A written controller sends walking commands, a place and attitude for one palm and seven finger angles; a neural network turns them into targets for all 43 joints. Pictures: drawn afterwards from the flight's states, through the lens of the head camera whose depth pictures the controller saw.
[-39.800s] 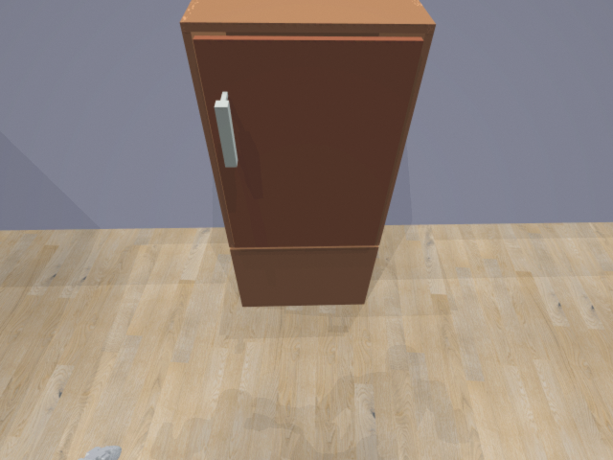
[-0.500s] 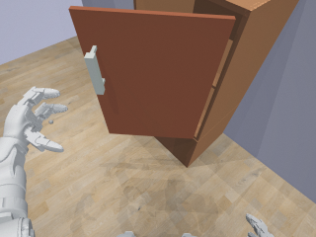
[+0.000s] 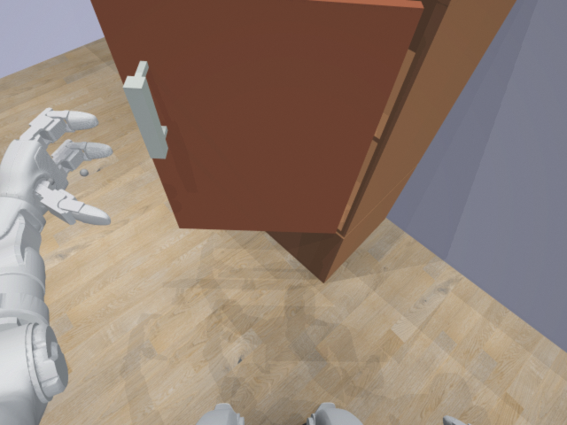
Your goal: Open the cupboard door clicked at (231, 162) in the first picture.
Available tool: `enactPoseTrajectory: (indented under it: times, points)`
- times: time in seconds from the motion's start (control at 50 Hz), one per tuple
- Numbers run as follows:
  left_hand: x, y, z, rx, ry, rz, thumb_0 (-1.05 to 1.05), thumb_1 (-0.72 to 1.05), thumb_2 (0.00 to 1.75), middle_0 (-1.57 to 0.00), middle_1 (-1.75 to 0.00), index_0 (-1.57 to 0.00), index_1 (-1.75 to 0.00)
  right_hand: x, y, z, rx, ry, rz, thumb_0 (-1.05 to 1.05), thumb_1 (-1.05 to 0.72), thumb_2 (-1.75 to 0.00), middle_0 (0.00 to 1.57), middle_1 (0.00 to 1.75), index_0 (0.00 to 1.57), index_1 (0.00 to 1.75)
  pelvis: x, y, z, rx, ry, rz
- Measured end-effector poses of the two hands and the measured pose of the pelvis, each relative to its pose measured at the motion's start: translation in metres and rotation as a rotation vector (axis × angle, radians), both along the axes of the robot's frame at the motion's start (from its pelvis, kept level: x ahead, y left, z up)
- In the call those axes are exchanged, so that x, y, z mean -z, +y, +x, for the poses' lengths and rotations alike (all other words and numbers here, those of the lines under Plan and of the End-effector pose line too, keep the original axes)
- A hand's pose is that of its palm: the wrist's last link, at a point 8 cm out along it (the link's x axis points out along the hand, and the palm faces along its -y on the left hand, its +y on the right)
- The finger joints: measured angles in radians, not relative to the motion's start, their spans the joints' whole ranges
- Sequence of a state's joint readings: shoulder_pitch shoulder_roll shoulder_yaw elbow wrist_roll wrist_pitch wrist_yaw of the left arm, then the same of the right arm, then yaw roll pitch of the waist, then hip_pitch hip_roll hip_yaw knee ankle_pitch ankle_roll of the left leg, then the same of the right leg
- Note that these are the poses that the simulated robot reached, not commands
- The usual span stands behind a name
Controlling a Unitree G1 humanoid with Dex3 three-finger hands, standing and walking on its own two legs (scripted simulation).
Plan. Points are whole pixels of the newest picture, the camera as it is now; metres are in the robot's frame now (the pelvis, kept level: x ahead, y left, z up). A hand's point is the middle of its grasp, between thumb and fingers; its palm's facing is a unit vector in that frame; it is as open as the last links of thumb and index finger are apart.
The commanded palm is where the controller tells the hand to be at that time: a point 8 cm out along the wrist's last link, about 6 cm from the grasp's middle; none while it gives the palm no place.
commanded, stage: move the hooked fingers beside the handle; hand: left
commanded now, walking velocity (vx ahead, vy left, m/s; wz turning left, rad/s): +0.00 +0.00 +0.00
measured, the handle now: (151, 112) +0.56 +0.21 +0.08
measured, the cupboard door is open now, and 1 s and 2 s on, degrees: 44 44 44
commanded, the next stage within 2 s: slide the fingers in behind the handle in 1.44 s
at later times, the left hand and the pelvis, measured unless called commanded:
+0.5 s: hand (105, 134) +0.50 +0.26 +0.09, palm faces -0.03 -1.00 -0.01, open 14.0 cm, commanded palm +0.49 +0.31 +0.08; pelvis +0.00 +0.00 -0.01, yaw -1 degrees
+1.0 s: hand (101, 126) +0.52 +0.27 +0.08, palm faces -0.02 -1.00 -0.01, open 14.0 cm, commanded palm +0.50 +0.31 +0.08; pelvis +0.02 +0.01 -0.01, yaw -2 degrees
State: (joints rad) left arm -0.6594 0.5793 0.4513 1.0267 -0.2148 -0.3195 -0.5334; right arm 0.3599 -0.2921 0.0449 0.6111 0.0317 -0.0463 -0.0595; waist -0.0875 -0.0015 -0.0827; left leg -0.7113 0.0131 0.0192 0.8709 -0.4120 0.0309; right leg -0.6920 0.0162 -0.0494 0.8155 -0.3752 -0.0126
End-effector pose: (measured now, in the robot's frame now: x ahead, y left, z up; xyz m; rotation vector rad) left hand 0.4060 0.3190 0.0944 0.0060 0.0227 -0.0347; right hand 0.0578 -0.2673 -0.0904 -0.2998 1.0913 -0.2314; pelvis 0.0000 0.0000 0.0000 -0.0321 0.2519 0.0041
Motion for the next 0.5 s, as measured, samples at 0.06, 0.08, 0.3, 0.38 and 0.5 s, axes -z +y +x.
enactPoseTrajectory:
  times: [0.06, 0.08, 0.3, 0.38, 0.5]
  points:
    - [0.001, -0.002, 0.008, -0.002, 0.004, -0.003, -0.01, -0.5, 0.3, -0.3, -1.2, -0.3, -1.2, 0.001, 0.0, -0.005, 0.012, 0.021, 0.001, 0.0, -0.9, -0.9, 0.21, 0.3, 0.2, 0.3, 0.001, 0.001, 0.001, 0.004, 0.009, 0.0]
    - [0.002, -0.003, 0.01, -0.004, 0.005, -0.003, -0.01, -0.5, 0.3, -0.3, -1.2, -0.3, -1.2, 0.001, 0.001, -0.007, 0.016, 0.028, 0.002, 0.0, -0.9, -0.9, 0.21, 0.3, 0.2, 0.3, 0.001, 0.001, 0.001, 0.005, 0.012, -0.001]
    - [0.002, -0.002, 0.038, -0.015, 0.015, 0.008, -0.01, -0.5, 0.3, -0.3, -1.2, -0.3, -1.2, 0.006, 0.0, -0.037, 0.058, 0.138, -0.006, 0.0, -0.9, -0.9, 0.21, 0.3, 0.2, 0.3, 0.006, 0.001, -0.001, 0.005, 0.045, -0.01]
    - [0.001, -0.004, 0.051, -0.006, 0.016, 0.012, -0.01, -0.5, 0.3, -0.3, -1.2, -0.3, -1.2, 0.007, -0.001, -0.049, 0.074, 0.182, -0.012, 0.0, -0.9, -0.9, 0.21, 0.3, 0.2, 0.3, 0.008, 0.001, -0.001, 0.005, 0.062, -0.013]
    - [0.003, -0.007, 0.073, -0.006, 0.037, 0.006, -0.01, -0.5, 0.3, -0.3, -1.2, -0.3, -1.2, 0.008, -0.002, -0.068, 0.101, 0.243, -0.023, 0.0, -0.9, -0.9, 0.21, 0.3, 0.2, 0.3, 0.012, 0.001, -0.001, 0.009, 0.092, -0.018]
